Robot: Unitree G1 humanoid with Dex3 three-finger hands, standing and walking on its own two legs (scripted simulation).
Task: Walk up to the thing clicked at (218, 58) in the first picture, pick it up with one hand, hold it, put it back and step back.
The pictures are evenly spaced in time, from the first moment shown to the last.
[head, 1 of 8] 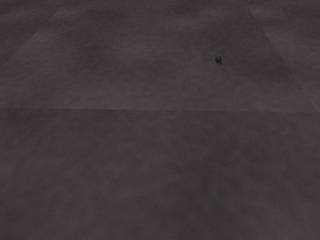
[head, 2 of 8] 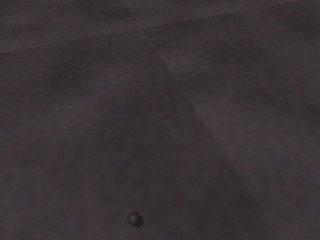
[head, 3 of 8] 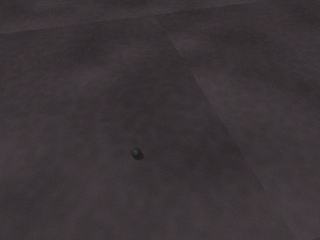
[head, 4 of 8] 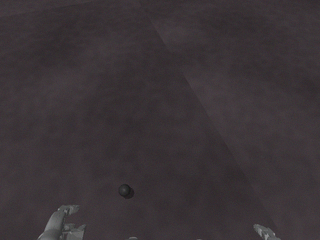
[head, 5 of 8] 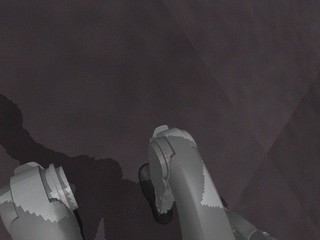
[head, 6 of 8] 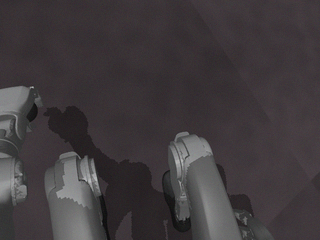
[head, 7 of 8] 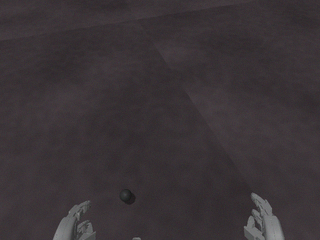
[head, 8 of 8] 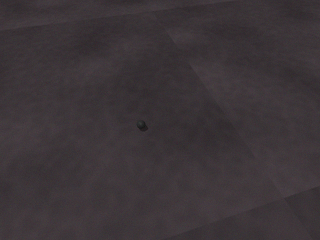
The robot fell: no
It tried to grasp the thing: yes
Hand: left
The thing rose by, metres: 0.69
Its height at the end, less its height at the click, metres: +0.00
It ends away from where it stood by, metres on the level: 0.05
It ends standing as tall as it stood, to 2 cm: yes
